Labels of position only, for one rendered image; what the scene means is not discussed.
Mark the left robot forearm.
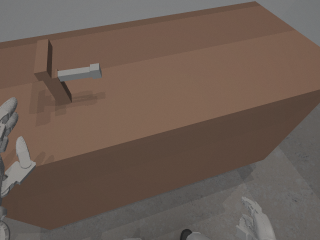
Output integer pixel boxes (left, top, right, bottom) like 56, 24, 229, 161
0, 206, 11, 240

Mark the right robot hand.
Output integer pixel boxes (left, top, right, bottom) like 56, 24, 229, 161
236, 196, 276, 240

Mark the tap lever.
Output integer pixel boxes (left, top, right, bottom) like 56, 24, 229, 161
57, 63, 102, 82

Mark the left robot hand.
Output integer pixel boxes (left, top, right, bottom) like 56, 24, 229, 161
0, 97, 36, 206

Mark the robot right foot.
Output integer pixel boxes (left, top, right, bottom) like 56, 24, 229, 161
180, 229, 192, 240

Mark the counter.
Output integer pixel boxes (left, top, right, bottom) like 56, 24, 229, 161
0, 1, 320, 230

